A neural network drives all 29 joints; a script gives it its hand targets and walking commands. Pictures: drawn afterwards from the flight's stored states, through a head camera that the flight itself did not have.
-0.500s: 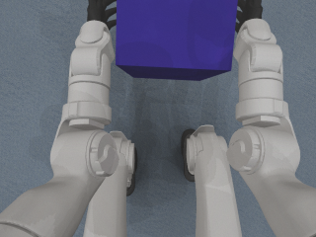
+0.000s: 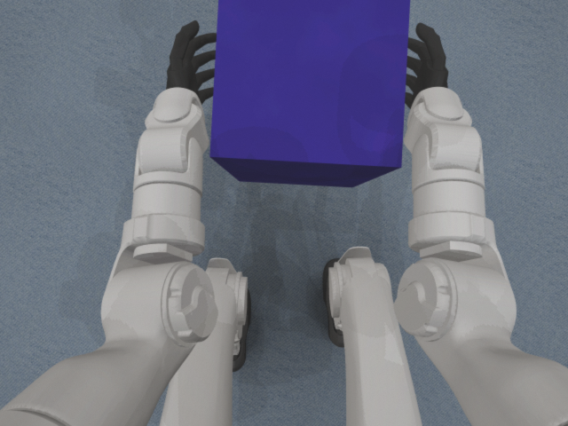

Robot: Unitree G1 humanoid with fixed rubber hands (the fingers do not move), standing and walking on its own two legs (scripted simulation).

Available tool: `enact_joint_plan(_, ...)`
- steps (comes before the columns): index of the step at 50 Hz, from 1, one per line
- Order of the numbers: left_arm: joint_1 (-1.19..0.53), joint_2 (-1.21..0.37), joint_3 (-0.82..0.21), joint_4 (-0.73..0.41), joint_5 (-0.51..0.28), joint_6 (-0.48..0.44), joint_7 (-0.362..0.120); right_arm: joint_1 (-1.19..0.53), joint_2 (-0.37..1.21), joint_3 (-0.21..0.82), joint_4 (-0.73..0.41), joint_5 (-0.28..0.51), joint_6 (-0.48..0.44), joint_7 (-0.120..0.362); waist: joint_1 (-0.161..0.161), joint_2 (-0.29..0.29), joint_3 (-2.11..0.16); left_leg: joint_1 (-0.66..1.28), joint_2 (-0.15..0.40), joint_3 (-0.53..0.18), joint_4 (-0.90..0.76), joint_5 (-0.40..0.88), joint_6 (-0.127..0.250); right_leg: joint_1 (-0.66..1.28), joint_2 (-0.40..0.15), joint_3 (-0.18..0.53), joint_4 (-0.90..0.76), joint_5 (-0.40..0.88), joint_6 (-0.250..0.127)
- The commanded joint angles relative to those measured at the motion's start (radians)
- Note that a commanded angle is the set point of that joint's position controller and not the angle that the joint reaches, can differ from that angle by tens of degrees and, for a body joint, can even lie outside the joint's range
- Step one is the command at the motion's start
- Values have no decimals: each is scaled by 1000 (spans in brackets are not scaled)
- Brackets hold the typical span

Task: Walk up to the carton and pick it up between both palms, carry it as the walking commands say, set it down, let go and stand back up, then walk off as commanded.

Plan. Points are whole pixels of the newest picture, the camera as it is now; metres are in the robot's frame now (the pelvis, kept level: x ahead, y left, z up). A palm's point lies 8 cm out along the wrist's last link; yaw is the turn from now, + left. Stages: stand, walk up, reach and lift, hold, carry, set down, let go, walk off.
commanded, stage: reach and lift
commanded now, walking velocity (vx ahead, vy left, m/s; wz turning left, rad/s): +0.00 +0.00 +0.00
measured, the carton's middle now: (303, 101) +0.52 -0.05 -0.14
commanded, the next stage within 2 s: none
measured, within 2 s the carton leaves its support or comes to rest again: neither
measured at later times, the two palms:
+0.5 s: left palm (161, 84) +0.49 +0.10 +0.01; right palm (454, 87) +0.47 -0.19 +0.00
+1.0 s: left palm (120, 72) +0.47 +0.10 +0.08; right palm (493, 78) +0.45 -0.19 +0.07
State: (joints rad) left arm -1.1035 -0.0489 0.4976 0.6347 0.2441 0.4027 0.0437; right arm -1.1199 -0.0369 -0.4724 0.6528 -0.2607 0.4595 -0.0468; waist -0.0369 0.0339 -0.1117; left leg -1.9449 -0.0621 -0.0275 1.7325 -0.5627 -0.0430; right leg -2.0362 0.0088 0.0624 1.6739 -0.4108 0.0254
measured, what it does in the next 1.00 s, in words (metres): rises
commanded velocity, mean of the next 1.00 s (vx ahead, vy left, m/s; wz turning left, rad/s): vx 0.00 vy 0.00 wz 0.00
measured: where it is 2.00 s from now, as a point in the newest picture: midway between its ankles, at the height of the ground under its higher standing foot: (287, 329)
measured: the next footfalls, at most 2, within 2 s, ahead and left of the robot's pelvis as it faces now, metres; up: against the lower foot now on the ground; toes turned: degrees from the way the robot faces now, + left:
none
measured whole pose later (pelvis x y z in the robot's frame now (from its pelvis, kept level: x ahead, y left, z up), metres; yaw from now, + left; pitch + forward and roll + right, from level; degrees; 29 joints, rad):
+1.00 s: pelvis +0.03 +0.00 +0.12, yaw -2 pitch +36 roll +1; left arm -0.77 -0.15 0.47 0.54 0.26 0.38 0.01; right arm -0.77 0.09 -0.46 0.55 -0.29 0.42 -0.03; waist -0.03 0.03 -0.20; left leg -1.45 -0.05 -0.04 1.31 -0.49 -0.03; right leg -1.53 0.01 0.05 1.26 -0.36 0.02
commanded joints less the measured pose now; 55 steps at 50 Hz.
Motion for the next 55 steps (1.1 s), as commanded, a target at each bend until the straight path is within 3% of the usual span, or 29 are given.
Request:
enact_joint_plan(1, -688, -1006, -521, 45, -165, -19, -256, -662, 1059, 517, 5, 196, -41, 275, -24, -51, -1120, 371, -139, 103, -212, 221, 16, 872, 140, -123, -131, 256, -1)
enact_joint_plan(55, -237, -1124, -619, -36, -134, -39, -276, -207, 1181, 617, -75, 150, -69, 287, -8, -35, -892, 833, -111, 19, -652, 322, 19, 1276, 135, -58, -567, 329, -16)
